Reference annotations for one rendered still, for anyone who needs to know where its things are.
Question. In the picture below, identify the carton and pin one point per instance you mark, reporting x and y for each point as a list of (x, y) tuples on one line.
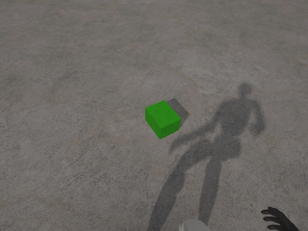
[(162, 119)]

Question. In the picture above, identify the robot right thigh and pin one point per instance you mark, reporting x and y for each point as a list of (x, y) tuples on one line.
[(193, 225)]

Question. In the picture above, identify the right robot hand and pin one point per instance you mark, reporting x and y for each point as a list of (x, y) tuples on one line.
[(280, 218)]

